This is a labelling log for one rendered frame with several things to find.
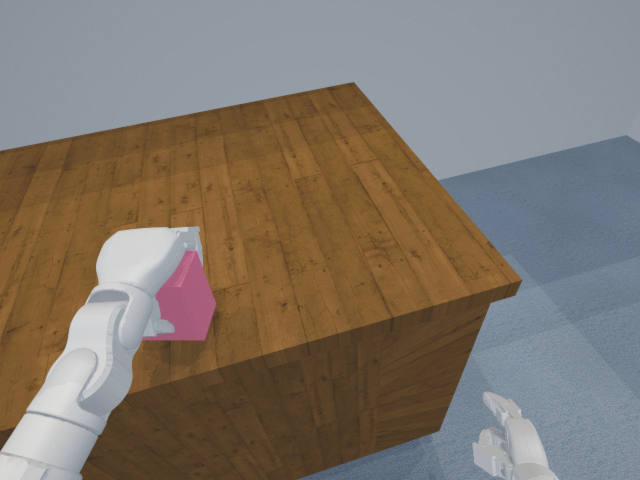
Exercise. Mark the robot left forearm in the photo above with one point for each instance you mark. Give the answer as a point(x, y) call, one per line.
point(90, 378)

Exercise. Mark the table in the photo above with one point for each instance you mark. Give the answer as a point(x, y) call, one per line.
point(350, 287)

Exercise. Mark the right robot hand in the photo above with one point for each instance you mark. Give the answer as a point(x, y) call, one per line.
point(498, 452)

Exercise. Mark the left robot hand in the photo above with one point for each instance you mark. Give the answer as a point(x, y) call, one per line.
point(146, 258)

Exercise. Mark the sponge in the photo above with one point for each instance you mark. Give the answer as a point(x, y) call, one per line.
point(186, 301)

